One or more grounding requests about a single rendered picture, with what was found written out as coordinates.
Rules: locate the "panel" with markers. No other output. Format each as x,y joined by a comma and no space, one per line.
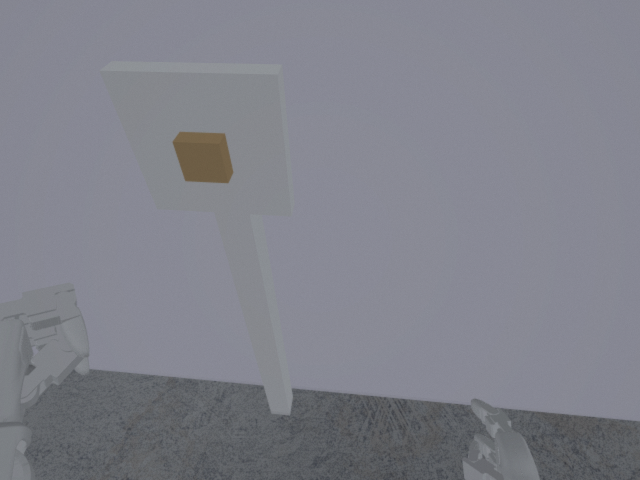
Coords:
157,100

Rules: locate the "button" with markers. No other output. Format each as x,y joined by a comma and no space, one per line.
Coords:
203,157

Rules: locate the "left robot forearm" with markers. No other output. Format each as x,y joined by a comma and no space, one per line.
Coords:
15,437

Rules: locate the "robot left hand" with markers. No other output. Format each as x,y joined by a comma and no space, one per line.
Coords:
49,319

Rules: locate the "robot right hand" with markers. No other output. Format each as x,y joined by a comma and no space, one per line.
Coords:
509,456

